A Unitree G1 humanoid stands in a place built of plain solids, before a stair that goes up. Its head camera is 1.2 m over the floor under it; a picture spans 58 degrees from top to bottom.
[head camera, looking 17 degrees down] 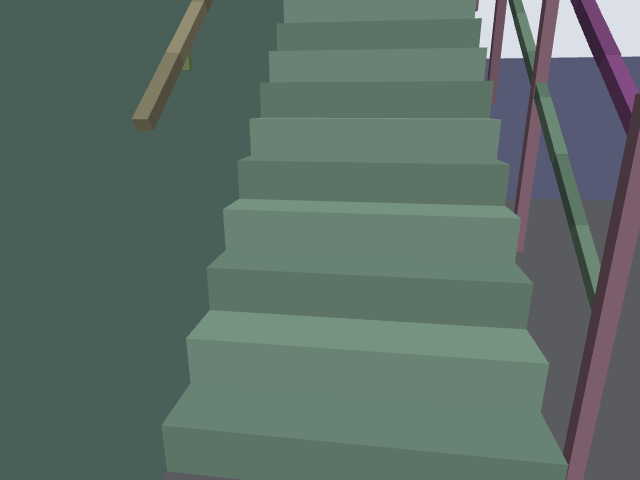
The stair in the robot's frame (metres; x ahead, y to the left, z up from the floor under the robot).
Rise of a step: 0.19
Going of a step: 0.24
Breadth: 1.27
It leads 8 degrees to the right of straight ahead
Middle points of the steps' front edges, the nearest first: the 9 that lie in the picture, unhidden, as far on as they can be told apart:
1.11 -0.10 0.19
1.35 -0.13 0.38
1.58 -0.16 0.57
1.81 -0.20 0.76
2.05 -0.23 0.96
2.28 -0.26 1.15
2.52 -0.29 1.34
2.75 -0.32 1.53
2.98 -0.35 1.72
